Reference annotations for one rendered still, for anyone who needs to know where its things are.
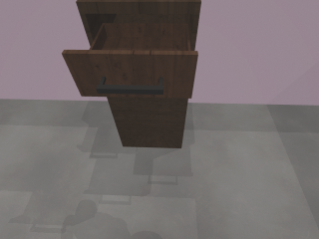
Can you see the drawer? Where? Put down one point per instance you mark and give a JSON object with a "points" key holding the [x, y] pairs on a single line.
{"points": [[136, 54]]}

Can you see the handle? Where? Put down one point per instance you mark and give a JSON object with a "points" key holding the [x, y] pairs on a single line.
{"points": [[130, 89]]}

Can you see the cabinet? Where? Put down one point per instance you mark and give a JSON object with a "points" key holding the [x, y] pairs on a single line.
{"points": [[144, 122]]}

